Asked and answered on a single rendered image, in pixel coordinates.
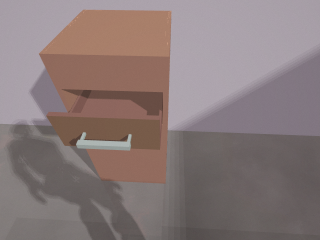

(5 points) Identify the cabinet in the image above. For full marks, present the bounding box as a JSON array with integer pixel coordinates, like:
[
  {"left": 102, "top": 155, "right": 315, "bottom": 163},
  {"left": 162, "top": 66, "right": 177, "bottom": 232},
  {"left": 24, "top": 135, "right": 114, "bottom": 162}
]
[{"left": 39, "top": 9, "right": 172, "bottom": 184}]

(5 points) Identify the drawer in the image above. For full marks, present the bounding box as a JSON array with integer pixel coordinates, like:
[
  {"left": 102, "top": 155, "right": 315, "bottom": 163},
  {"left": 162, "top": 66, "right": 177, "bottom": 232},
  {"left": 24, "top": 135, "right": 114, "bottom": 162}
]
[{"left": 46, "top": 90, "right": 163, "bottom": 150}]

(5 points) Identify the handle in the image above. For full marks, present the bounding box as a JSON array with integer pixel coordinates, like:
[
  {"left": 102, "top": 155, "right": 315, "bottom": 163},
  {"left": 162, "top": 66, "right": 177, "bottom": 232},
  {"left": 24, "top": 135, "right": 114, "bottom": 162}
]
[{"left": 76, "top": 132, "right": 132, "bottom": 151}]

